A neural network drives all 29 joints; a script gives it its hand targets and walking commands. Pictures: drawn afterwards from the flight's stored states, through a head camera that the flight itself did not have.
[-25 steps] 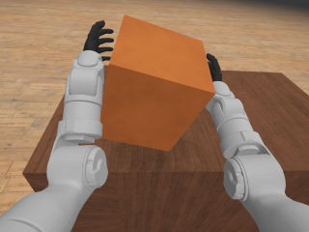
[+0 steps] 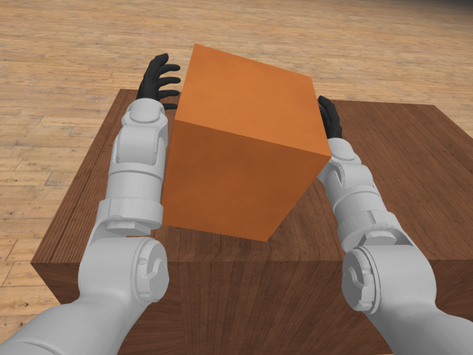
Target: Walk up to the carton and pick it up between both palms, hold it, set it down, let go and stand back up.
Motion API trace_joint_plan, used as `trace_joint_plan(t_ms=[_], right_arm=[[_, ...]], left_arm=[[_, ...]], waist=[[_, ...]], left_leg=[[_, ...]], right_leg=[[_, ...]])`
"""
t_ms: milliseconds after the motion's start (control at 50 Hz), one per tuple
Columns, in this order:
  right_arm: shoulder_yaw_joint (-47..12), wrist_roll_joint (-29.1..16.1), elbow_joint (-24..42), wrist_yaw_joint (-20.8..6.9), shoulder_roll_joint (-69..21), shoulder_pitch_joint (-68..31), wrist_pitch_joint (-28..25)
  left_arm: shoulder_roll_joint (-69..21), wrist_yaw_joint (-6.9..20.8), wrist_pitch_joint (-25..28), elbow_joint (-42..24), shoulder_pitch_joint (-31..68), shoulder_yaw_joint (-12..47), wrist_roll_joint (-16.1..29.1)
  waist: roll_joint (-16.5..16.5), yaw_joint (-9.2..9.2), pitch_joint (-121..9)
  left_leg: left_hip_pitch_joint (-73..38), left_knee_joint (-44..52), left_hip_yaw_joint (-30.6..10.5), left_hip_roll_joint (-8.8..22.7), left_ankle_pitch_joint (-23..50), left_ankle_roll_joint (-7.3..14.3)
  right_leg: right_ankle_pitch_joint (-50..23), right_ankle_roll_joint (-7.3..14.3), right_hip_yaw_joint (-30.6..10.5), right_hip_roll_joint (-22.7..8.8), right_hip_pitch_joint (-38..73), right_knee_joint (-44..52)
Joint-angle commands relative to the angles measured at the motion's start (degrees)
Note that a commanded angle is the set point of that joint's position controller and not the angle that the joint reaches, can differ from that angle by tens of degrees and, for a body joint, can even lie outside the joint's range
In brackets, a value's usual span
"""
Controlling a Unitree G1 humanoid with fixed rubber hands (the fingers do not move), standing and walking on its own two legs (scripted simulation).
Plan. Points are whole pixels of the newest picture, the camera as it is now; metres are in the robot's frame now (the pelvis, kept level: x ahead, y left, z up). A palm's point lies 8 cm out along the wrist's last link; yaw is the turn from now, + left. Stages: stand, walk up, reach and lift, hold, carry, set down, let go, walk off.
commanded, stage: set down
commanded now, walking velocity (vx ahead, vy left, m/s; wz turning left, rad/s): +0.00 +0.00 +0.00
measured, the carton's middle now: (233, 151) +0.41 -0.01 +0.16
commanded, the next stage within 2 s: none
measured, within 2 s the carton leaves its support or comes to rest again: neither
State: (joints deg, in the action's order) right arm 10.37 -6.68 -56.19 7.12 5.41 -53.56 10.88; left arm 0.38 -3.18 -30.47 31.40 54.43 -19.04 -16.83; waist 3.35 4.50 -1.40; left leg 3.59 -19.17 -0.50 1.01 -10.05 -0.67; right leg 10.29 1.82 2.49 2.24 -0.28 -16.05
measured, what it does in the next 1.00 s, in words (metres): stands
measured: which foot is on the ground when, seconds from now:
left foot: down 0.00-1.00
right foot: down 0.00-1.00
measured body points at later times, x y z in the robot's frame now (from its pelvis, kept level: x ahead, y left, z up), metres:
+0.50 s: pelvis +0.00 -0.01 +0.00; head -0.03 +0.01 +0.45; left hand +0.43 +0.12 +0.22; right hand +0.42 -0.18 +0.17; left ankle +0.01 +0.12 -0.75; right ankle -0.01 -0.09 -0.75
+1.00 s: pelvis +0.01 -0.01 +0.00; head -0.01 +0.01 +0.45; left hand +0.44 +0.11 +0.19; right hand +0.42 -0.19 +0.15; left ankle +0.01 +0.12 -0.75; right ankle -0.01 -0.09 -0.75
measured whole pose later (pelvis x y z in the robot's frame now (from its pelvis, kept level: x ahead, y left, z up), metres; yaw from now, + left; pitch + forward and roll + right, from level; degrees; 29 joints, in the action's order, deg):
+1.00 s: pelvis +0.01 -0.01 +0.00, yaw -1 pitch +0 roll +0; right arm 21.7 7.5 -59.1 2.3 3.5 -50.7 4.9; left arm -3.5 -4.2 -20.6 38.1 51.5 -22.9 -18.3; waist 2.4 2.6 -2.5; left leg 8.1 -17.5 0.1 1.3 -9.0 -1.2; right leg 10.4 2.3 2.0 2.5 -6.4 -17.2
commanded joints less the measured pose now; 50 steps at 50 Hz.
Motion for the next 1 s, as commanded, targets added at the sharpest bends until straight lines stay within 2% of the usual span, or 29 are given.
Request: trace_joint_plan(t_ms=[0, 220, 660, 980], right_arm=[[-10.1, -1.3, 17.2, -6.4, -25.6, -50.6, -5.0], [-6.6, 2.5, 13.2, -7.5, -25.6, -48.2, -6.0], [-2.6, 8.8, 11.0, -10.1, -26.5, -45.2, -9.2], [0.2, 13.6, 10.5, -12.1, -26.4, -41.7, -12.0]], left_arm=[[-31.2, 5.4, 0.9, 0.2, 30.1, 16.2, 5.7], [-30.6, 5.3, 3.0, 4.2, 28.7, 13.2, 4.4], [-30.0, 3.9, 7.6, 6.8, 27.4, 10.5, 2.7], [-30.4, 3.0, 10.2, 6.6, 25.0, 9.6, 1.3]], waist=[[-3.9, -0.34, -22.9], [-2.8, -0.37, -22.2], [-2.2, -1.65, -25.2], [-1.9, -2.14, -27.5]], left_leg=[[-12.6, -0.5, 1.2, -1.5, 15.2, -0.3], [-10.4, 0.6, 1.4, -1.6, 13.2, 0.3], [-6.9, 1.1, 2.2, -1.4, 11.9, 0.7], [-6.7, 0.7, 2.6, -1.1, 13.6, 0.4]], right_leg=[[-17.8, -5.1, 2.5, 0.7, -1.5, 0.8], [-19.9, -5.5, 2.2, 0.3, -0.9, 0.5], [-25.5, -6.2, 1.9, -0.3, 0.3, -1.5], [-29.3, -6.2, 2.3, -0.4, 0.0, -2.7]])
